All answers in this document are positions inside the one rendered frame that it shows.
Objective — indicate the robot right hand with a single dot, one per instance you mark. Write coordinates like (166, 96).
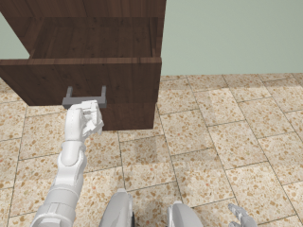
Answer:
(242, 215)

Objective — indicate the robot left thigh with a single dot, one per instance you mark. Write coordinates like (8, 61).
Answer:
(118, 210)

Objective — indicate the left robot forearm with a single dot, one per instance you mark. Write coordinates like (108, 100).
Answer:
(60, 203)

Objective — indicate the robot right thigh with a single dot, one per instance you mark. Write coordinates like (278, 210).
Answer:
(181, 215)

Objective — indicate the cabinet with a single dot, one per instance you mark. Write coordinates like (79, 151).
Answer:
(26, 18)

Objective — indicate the handle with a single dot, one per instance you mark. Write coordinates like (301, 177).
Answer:
(68, 101)

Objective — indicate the drawer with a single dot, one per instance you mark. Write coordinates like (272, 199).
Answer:
(86, 53)

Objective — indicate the robot left hand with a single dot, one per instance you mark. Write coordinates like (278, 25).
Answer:
(79, 115)

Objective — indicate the robot thigh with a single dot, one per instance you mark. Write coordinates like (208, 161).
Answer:
(181, 215)
(118, 210)

